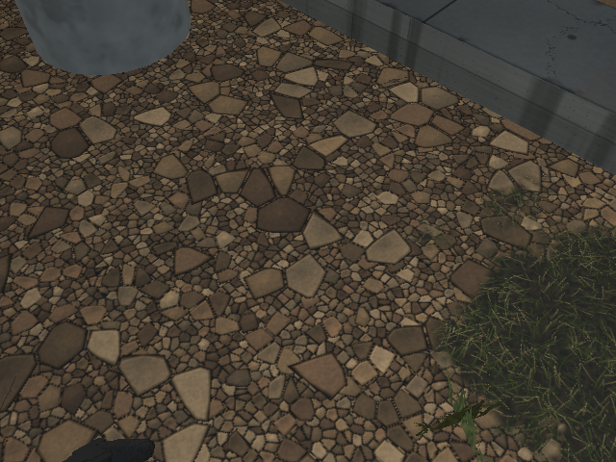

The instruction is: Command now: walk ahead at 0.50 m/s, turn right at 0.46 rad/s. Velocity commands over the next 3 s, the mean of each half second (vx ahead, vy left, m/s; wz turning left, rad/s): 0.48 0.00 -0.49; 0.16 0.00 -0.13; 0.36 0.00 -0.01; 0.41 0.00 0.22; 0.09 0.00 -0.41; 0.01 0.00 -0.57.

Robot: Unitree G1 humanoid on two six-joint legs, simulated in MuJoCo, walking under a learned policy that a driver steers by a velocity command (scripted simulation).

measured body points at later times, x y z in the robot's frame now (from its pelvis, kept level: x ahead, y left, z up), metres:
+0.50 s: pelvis +0.30 +0.00 +0.00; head +0.32 -0.02 +0.45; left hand +0.42 +0.27 -0.10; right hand +0.46 -0.29 -0.07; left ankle +0.46 +0.08 -0.72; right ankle +0.17 -0.09 -0.72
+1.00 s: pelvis +0.42 -0.02 +0.01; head +0.42 -0.03 +0.46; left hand +0.64 +0.18 -0.09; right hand +0.45 -0.30 -0.11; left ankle +0.46 +0.08 -0.72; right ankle +0.39 -0.16 -0.72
